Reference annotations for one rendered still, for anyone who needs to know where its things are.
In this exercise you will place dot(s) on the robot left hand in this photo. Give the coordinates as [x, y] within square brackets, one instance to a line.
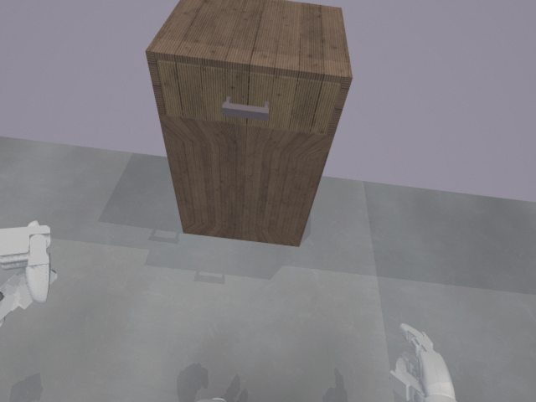
[25, 247]

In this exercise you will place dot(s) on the cabinet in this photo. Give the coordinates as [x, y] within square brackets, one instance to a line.
[240, 181]

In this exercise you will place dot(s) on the robot right hand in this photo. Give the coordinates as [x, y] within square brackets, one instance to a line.
[428, 374]

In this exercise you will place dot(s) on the drawer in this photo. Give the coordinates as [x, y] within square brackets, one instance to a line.
[294, 103]

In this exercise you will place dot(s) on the handle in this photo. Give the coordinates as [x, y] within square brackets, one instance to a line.
[244, 111]

